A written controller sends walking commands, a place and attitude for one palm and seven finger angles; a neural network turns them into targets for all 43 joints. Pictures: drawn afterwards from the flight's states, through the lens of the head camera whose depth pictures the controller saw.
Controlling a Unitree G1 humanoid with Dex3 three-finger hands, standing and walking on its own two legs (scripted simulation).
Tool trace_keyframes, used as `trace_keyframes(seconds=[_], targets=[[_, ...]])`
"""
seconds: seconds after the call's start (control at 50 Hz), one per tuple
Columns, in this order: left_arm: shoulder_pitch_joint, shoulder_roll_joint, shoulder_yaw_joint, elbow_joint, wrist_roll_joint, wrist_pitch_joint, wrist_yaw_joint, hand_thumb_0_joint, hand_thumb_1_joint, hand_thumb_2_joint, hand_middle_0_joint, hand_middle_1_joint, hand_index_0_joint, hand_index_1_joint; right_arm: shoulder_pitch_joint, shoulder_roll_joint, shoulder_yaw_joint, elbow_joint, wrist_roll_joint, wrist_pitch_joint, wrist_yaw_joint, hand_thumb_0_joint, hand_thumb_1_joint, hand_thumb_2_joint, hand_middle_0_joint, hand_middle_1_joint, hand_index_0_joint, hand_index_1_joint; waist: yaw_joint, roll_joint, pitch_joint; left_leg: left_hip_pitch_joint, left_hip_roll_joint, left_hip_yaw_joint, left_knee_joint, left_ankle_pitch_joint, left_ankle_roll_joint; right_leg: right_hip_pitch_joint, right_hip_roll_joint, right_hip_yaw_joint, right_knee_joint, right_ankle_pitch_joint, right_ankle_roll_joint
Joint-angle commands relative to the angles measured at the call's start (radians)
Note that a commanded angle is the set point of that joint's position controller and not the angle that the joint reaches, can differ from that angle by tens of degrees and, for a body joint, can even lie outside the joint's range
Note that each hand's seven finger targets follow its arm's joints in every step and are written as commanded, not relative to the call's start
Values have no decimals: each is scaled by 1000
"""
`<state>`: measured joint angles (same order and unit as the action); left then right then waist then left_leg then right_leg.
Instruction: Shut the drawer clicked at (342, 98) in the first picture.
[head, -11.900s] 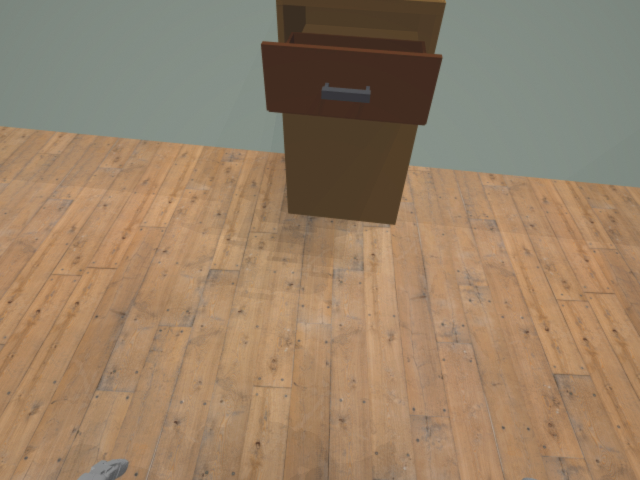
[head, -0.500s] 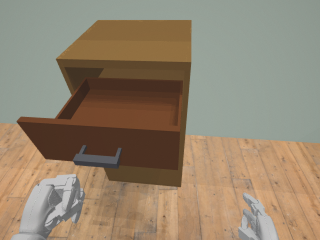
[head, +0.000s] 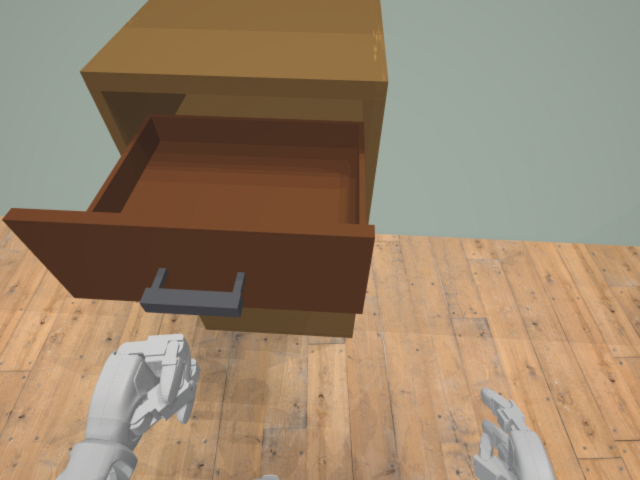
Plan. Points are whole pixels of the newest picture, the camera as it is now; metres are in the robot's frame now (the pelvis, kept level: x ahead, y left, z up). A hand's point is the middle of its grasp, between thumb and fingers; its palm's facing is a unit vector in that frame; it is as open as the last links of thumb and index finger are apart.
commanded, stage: bring the fist close to the handle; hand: left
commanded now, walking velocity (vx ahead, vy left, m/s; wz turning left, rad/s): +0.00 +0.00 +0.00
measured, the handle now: (197, 289) +0.34 +0.18 +0.04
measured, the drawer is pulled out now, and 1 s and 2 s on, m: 0.29 0.29 0.18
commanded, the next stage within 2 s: push the drawer shut in 0.74 s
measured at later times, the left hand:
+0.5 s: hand (215, 362) +0.25 +0.14 +0.04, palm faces -0.04 -1.00 -0.03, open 3.3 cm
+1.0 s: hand (222, 363) +0.25 +0.13 +0.04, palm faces -0.04 -1.00 -0.07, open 3.2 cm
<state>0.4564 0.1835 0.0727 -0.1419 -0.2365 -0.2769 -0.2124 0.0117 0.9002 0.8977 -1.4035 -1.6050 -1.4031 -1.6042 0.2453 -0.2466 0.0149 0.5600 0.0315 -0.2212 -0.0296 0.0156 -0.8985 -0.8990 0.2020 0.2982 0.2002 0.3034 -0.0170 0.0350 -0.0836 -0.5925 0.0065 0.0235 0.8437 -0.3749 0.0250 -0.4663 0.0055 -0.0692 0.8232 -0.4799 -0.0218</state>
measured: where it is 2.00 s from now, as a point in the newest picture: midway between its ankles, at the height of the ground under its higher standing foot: outside the picture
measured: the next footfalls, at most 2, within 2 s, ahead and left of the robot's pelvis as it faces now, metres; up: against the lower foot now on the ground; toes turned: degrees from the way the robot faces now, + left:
none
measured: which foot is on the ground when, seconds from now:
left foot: down 0.00-1.00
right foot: down 0.00-1.00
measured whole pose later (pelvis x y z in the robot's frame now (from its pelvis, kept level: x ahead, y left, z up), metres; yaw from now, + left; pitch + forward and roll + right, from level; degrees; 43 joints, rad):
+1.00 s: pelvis -0.01 -0.02 -0.02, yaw +0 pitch +11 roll -1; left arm 0.27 0.20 0.05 0.02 -0.20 -0.34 -0.12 0.01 0.90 0.90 -1.41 -1.60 -1.41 -1.60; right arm 0.24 -0.26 0.02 0.52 0.03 -0.08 -0.02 0.01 -0.90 -0.90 0.20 0.30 0.20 0.30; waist -0.03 0.05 -0.13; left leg -0.76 0.03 0.01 0.99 -0.43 0.00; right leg -0.64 0.02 -0.08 0.98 -0.54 -0.05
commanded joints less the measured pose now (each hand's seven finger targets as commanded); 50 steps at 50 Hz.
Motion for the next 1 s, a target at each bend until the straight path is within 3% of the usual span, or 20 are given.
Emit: trace_keyframes(seconds=[0.0,0.06,0.08,0.16,0.2,0.26,0.32,0.38,0.4,0.46,0.48,0.54,0.58,0.62,0.68,0.74,0.8,0.82,0.92,0.98], targets=[[-102,85,32,-232,9,-102,57,0,900,900,-1400,-1600,-1400,-1600,-91,-115,-41,-175,0,-40,-4,0,-900,-900,200,300,200,300,1,8,-142,178,7,-72,-99,165,3,-113,9,-5,-83,207,6],[-121,48,-18,-225,25,-114,87,0,900,900,-1400,-1600,-1400,-1600,-83,-114,-39,-185,-5,-28,5,0,-900,-900,200,300,200,300,-10,15,-162,171,15,-82,-77,170,-1,-152,11,-11,-51,198,4],[-118,72,7,-202,36,-112,100,0,900,900,-1400,-1600,-1400,-1600,-78,-118,-43,-177,-7,-20,5,0,-900,-900,200,300,200,300,-8,-6,-164,155,18,-86,-72,165,-1,-153,13,-11,-44,190,3],[-194,49,-30,-133,52,-105,103,0,900,900,-1400,-1600,-1400,-1600,-76,-125,-40,-186,-8,7,9,0,-900,-900,200,300,200,300,-20,-22,-157,106,20,-92,-48,115,-5,-205,15,-10,-13,152,3],[-184,59,-16,-115,58,-102,110,0,900,900,-1400,-1600,-1400,-1600,-72,-126,-43,-195,-10,22,9,0,-900,-900,200,300,200,300,-9,-27,-183,98,17,-86,-39,118,-3,-196,15,-4,-8,157,1],[-266,39,-46,-144,60,-114,119,0,900,900,-1400,-1600,-1400,-1600,-74,-120,-41,-200,-9,29,11,0,-900,-900,200,300,200,300,-16,11,-227,117,23,-95,-21,141,-7,-218,14,-5,16,161,0],[-296,48,-36,-122,66,-128,141,0,900,900,-1400,-1600,-1400,-1600,-67,-119,-42,-192,-14,41,11,0,-900,-900,200,300,200,300,-18,4,-237,104,26,-96,0,163,-6,-235,16,-3,32,175,-1],[-259,91,0,-141,69,-132,155,0,900,900,-1400,-1600,-1400,-1600,-62,-121,-45,-202,-14,54,14,0,-900,-900,200,300,200,300,0,9,-275,112,26,-87,-2,190,-6,-196,19,3,31,200,-4],[-230,65,-19,-137,65,-126,155,0,900,900,-1400,-1600,-1400,-1600,-65,-116,-43,-211,-13,59,17,0,-900,-900,200,300,200,300,2,8,-282,117,23,-79,-4,197,-4,-181,18,5,28,216,-3],[-195,73,-7,-135,57,-106,153,0,900,900,-1400,-1600,-1400,-1600,-59,-117,-43,-220,-8,76,19,0,-900,-900,200,300,200,300,2,0,-258,100,21,-67,-2,211,-4,-160,18,7,18,254,-1],[-157,88,10,-108,58,-96,152,0,900,900,-1400,-1600,-1400,-1600,-51,-120,-44,-220,-7,82,18,0,-900,-900,200,300,200,300,4,-31,-248,83,20,-65,-5,208,-2,-147,21,8,12,260,-1],[-161,49,-31,-126,50,-93,138,0,900,900,-1400,-1600,-1400,-1600,-61,-118,-43,-233,-2,91,17,0,-900,-900,200,300,200,300,-13,-33,-198,67,18,-59,-1,185,-1,-164,18,10,3,261,4],[-188,79,-8,-122,48,-99,138,0,900,900,-1400,-1600,-1400,-1600,-55,-124,-41,-226,-3,93,12,0,-900,-900,200,300,200,300,-22,-42,-172,43,15,-61,2,150,3,-173,19,14,-5,232,5],[-213,66,-23,-131,47,-116,135,0,900,900,-1400,-1600,-1400,-1600,-60,-120,-42,-227,-4,89,9,0,-900,-900,200,300,200,300,-31,-31,-166,41,12,-57,12,131,4,-191,15,20,-7,218,8],[-250,107,10,-145,47,-150,136,0,900,900,-1400,-1600,-1400,-1600,-58,-123,-45,-212,-7,82,3,0,-900,-900,200,300,200,300,-33,-28,-191,36,10,-57,29,120,9,-192,15,34,-8,203,8],[-226,105,20,-151,39,-170,127,0,900,900,-1400,-1600,-1400,-1600,-57,-115,-46,-210,-7,77,5,0,-900,-900,200,300,200,300,-17,11,-252,61,8,-48,37,163,7,-167,12,39,4,249,5],[-204,84,-3,-128,34,-159,113,0,900,900,-1400,-1600,-1400,-1600,-59,-115,-46,-209,-4,76,6,0,-900,-900,200,300,200,300,-20,9,-248,59,5,-44,37,174,8,-151,8,44,-3,278,8],[-187,104,19,-111,30,-150,111,0,900,900,-1400,-1600,-1400,-1600,-52,-118,-47,-210,-2,79,6,0,-900,-900,200,300,200,300,-19,-16,-234,47,6,-42,36,172,7,-145,7,48,-10,288,12],[-332,119,34,-30,19,-120,92,0,900,900,-1400,-1600,-1400,-1600,-65,-128,-40,-192,1,89,-4,0,-900,-900,200,300,200,300,-47,-66,-170,-12,0,-40,49,107,11,-167,-2,82,-42,235,26],[-399,157,82,0,10,-128,93,0,900,900,-1400,-1600,-1400,-1600,-69,-131,-41,-177,0,88,-11,0,-900,-900,200,300,200,300,-40,-65,-174,-21,0,-38,54,97,12,-153,-8,102,-58,213,27]])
